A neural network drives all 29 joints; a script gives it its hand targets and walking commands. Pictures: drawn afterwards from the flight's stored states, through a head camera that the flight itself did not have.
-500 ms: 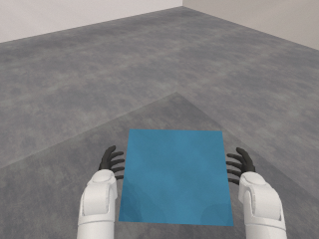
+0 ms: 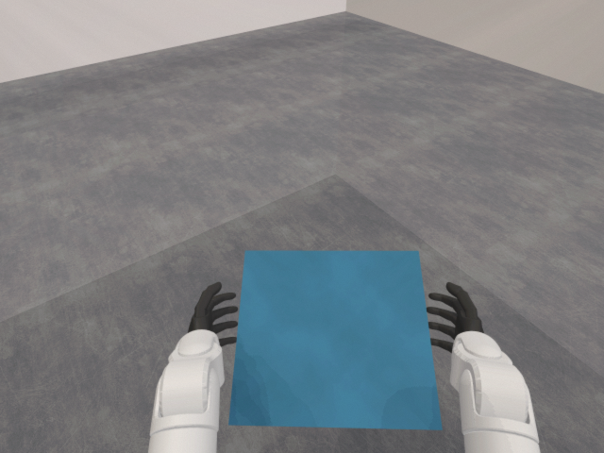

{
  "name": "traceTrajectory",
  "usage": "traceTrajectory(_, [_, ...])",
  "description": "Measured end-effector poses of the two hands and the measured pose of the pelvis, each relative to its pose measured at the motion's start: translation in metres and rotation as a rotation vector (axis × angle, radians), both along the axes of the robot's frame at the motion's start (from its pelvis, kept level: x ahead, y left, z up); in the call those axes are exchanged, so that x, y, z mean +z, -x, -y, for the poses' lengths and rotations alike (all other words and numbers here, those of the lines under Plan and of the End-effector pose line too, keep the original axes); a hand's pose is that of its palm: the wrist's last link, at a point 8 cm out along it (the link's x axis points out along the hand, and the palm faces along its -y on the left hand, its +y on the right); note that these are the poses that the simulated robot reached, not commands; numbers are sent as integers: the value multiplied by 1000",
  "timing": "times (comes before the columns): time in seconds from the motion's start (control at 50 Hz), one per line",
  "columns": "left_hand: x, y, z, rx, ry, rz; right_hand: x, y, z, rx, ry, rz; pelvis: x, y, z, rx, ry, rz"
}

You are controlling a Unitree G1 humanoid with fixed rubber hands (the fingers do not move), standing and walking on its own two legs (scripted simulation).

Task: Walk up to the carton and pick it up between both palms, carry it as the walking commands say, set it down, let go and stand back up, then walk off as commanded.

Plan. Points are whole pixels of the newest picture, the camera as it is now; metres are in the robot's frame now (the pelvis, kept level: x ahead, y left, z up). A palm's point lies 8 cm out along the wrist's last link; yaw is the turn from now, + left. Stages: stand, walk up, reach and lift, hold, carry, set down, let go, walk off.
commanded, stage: carry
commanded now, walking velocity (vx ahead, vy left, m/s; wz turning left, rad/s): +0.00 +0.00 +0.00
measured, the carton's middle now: (330, 339) +0.32 -0.01 -0.06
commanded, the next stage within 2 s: hold in 0.10 s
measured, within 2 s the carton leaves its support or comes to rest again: neither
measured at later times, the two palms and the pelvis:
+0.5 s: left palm (179, 310) +0.29 +0.20 +0.06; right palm (441, 307) +0.30 -0.15 +0.07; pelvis +0.02 +0.03 +0.02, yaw -2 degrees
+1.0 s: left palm (191, 310) +0.30 +0.19 +0.06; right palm (454, 312) +0.29 -0.16 +0.07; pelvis +0.02 +0.02 +0.02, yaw -2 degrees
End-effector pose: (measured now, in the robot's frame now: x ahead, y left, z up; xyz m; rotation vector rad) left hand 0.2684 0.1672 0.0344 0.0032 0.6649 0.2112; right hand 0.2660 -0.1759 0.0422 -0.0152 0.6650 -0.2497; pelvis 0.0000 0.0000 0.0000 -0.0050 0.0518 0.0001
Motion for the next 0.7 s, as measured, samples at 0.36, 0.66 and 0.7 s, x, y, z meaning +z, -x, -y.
traceTrajectory(0.36, [20,-20,-24,24,1,39,17,-27,-24,52,23,44,13,-7,-15,-53,1,78])
traceTrajectory(0.66, [23,-30,-32,-29,-11,12,22,-31,-26,70,-18,29,18,-23,-29,-35,2,123])
traceTrajectory(0.7, [21,-30,-31,-31,-11,7,21,-29,-26,65,-21,26,18,-24,-29,-36,2,121])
